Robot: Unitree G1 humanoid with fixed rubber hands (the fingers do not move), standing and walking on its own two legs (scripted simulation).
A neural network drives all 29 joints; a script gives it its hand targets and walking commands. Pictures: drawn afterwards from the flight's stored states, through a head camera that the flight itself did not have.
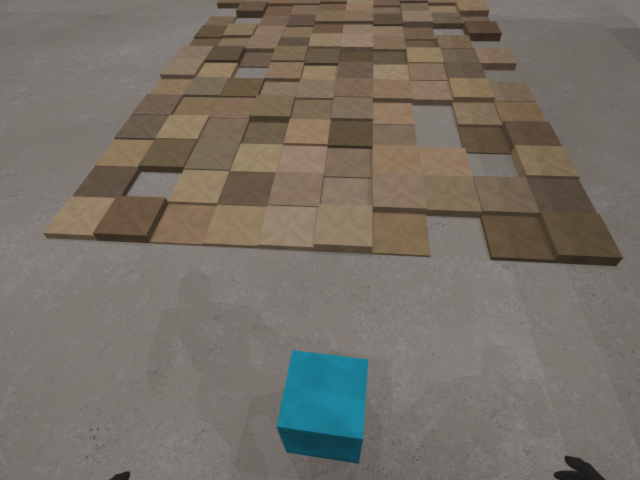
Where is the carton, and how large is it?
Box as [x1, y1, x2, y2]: [277, 350, 367, 463]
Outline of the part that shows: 292,350 277,422 277,428 286,451 358,463 363,431 367,359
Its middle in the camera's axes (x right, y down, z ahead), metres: +0.01 +0.48 +1.09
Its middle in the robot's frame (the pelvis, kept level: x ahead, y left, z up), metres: +0.42 +0.03 -0.66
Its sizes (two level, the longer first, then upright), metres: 0.210 0.200 0.250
